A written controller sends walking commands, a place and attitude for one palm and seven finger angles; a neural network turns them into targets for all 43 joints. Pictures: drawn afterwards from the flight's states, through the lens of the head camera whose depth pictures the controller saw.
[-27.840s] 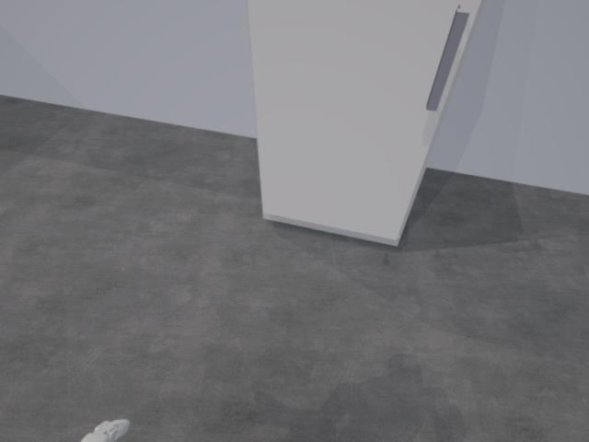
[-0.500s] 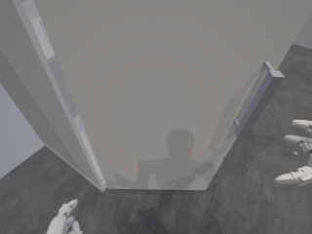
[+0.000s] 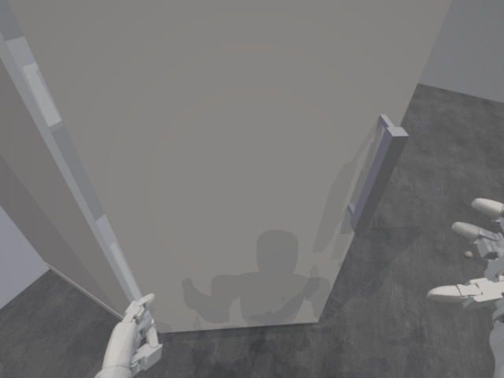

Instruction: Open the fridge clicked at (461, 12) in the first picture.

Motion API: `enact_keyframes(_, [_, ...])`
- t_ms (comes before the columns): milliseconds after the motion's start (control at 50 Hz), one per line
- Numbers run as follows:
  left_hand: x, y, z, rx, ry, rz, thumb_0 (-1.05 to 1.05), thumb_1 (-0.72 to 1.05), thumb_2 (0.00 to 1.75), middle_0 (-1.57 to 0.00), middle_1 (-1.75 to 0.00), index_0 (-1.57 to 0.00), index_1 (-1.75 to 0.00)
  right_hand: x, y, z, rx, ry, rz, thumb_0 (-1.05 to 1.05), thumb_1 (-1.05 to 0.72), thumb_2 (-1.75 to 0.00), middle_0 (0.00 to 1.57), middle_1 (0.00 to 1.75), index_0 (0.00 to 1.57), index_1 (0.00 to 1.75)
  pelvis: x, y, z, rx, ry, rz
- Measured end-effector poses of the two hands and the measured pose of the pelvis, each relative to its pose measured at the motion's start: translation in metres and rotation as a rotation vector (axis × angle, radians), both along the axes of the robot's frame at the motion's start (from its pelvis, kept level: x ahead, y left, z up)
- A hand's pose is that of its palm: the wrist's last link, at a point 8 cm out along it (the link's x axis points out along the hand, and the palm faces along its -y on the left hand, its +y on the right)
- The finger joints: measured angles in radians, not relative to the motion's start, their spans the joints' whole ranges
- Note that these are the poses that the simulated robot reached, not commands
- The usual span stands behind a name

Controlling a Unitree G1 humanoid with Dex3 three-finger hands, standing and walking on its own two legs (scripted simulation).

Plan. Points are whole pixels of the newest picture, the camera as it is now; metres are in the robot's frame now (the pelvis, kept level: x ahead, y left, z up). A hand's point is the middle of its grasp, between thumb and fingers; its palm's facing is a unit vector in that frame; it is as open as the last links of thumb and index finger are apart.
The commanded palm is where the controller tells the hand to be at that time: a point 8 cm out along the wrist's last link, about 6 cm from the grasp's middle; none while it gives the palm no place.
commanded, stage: draw the hand back to the body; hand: right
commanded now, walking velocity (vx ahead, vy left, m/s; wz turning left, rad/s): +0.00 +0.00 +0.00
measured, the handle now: (370, 177) +0.46 -0.24 +0.09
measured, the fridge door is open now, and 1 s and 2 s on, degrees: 56 56 56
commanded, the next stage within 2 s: step back with the hand held close in 1.14 s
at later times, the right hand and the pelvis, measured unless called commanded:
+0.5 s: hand (471, 269) +0.22 -0.27 +0.15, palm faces +0.46 +0.82 -0.34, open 11.4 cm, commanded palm +0.16 -0.30 +0.17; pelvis +0.00 +0.00 +0.01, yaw +1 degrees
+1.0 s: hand (469, 269) +0.21 -0.26 +0.16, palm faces +0.47 +0.80 -0.37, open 7.6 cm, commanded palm +0.16 -0.29 +0.19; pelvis +0.02 +0.01 +0.01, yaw +1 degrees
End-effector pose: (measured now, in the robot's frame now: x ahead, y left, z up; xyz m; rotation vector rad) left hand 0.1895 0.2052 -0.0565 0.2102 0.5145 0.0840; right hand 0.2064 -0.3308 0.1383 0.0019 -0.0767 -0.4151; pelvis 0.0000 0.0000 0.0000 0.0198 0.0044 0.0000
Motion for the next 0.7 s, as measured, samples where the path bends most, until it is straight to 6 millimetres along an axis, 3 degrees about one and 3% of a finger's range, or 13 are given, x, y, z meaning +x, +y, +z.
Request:
enact_keyframes(80, [0.004, -0.002, 0.003, 0.004, -0.005, -0.015, 0.01, 0.9, 0.9, -0.21, -0.3, -0.21, -0.3, -0.012, 0.0, -0.006, 0.013, 0.074, -0.004, -0.01, 0.52, -0.22, 0.25, 1.13, 0.25, 1.13, -0.002, 0.0, 0.002, 0.002, -0.019, -0.009])
enact_keyframes(180, [-0.001, 0.004, 0.003, 0.031, 0.03, -0.036, 0.01, 0.9, 0.9, -0.21, -0.3, -0.21, -0.3, -0.024, -0.002, -0.004, -0.185, 0.154, -0.095, -0.01, 0.42, -0.27, 0.24, 1.07, 0.24, 1.07, -0.006, 0.001, 0.005, -0.001, -0.043, -0.013])
enact_keyframes(460, [-0.031, 0.028, -0.01, 0.042, 0.161, 0.04, 0.01, 0.9, 0.9, -0.21, -0.3, -0.21, -0.3, -0.031, 0.02, 0.026, -0.373, 0.062, -0.093, 0.0, -0.04, -0.49, 0.23, 0.8, 0.23, 0.8, 0.002, 0.004, 0.012, -0.014, -0.087, 0.013])
enact_keyframes(700, [-0.012, 0.03, -0.005, 0.021, 0.137, 0.039, 0.01, 0.9, 0.9, -0.21, -0.3, -0.2, -0.3, -0.039, 0.034, 0.045, -0.443, 0.022, -0.059, 0.0, -0.47, -0.7, 0.22, 0.55, 0.22, 0.55, 0.014, 0.008, 0.014, -0.016, -0.094, 0.021])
